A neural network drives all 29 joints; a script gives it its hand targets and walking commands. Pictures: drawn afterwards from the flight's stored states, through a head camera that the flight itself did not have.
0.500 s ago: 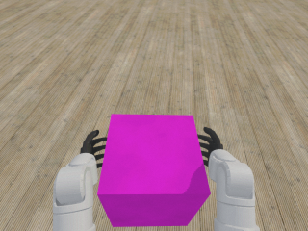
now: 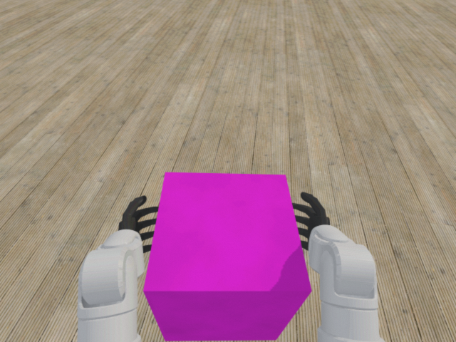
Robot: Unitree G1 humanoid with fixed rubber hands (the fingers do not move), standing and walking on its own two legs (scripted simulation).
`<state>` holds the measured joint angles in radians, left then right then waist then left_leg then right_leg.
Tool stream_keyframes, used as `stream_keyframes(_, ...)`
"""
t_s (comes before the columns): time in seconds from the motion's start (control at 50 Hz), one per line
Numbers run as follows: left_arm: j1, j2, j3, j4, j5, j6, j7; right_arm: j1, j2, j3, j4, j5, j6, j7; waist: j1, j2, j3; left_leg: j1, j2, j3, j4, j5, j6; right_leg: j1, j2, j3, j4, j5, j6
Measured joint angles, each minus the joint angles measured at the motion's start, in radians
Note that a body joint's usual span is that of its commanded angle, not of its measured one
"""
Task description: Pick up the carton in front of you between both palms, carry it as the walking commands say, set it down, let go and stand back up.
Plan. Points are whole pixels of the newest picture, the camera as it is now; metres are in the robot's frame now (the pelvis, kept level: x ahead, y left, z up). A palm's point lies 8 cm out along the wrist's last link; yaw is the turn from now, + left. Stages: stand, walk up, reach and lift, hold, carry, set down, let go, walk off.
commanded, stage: carry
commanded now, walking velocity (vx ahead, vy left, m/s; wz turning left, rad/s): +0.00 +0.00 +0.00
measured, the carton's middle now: (223, 260) +0.26 +0.00 +0.01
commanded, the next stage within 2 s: hold in 1.22 s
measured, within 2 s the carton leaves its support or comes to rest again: neither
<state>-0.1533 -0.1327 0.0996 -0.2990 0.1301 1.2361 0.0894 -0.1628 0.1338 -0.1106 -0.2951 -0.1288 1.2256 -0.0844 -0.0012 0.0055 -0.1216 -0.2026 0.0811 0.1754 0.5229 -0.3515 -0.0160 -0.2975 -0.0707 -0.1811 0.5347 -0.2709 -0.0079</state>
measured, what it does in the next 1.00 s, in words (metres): stands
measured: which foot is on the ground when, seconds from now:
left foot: down 0.00-1.00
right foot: down 0.00-1.00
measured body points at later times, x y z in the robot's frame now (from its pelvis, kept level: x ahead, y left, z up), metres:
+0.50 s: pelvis -0.03 +0.01 +0.00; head -0.06 +0.01 +0.45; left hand +0.24 +0.16 +0.04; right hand +0.25 -0.15 +0.05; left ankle -0.05 +0.11 -0.73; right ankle +0.00 -0.11 -0.73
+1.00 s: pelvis -0.04 +0.01 +0.00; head -0.06 +0.01 +0.45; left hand +0.26 +0.16 +0.03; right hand +0.26 -0.14 +0.03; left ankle -0.05 +0.11 -0.73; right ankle +0.00 -0.11 -0.73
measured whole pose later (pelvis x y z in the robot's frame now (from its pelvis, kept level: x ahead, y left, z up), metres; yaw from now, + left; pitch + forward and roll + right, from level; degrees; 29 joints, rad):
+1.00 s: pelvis -0.04 +0.01 +0.00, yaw +0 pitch +2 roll +0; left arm -0.20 -0.14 0.15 0.15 0.23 0.73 0.04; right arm -0.21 0.14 -0.17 0.15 -0.23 0.72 -0.03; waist 0.00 0.00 -0.08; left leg -0.27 0.06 0.18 0.54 -0.30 0.01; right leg -0.35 -0.09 -0.17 0.51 -0.19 0.00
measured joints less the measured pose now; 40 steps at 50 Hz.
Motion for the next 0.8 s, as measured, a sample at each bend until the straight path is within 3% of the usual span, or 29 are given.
stream_keyframes(0.16,0.01,0.001,-0.002,0.06,0.014,-0.034,-0.009,0.011,-0.001,0.003,0.061,-0.014,-0.035,0.009,0.0,-0.002,-0.007,-0.007,-0.004,0.002,-0.012,0.024,0.006,-0.004,-0.003,0.001,-0.02,0.029,-0.001)
stream_keyframes(0.34,0.03,0.003,-0.01,0.145,0.037,-0.142,-0.022,0.03,-0.004,0.01,0.143,-0.039,-0.141,0.024,0.002,-0.003,0.011,-0.023,-0.008,0.003,-0.012,0.043,0.013,-0.015,-0.006,0.003,-0.032,0.057,-0.001)
stream_keyframes(0.5,0.034,0.003,-0.007,0.244,0.066,-0.265,-0.039,0.035,-0.004,0.008,0.244,-0.069,-0.267,0.041,0.002,-0.004,0.012,-0.036,-0.011,0.005,-0.008,0.052,0.018,-0.025,-0.009,0.004,-0.035,0.07,0.001)
stream_keyframes(0.72,-0.054,-0.008,0.064,0.501,0.126,-0.487,-0.061,-0.053,0.008,-0.066,0.499,-0.128,-0.487,0.061,0.002,-0.004,0.031,-0.054,-0.015,0.006,-0.003,0.063,0.026,-0.039,-0.014,0.007,-0.038,0.088,0.003)
stream_keyframes(0.8,-0.075,-0.012,0.083,0.525,0.129,-0.537,-0.061,-0.076,0.013,-0.084,0.524,-0.131,-0.537,0.06,0.001,-0.005,0.044,-0.062,-0.016,0.006,0.0,0.066,0.028,-0.045,-0.015,0.008,-0.038,0.092,0.003)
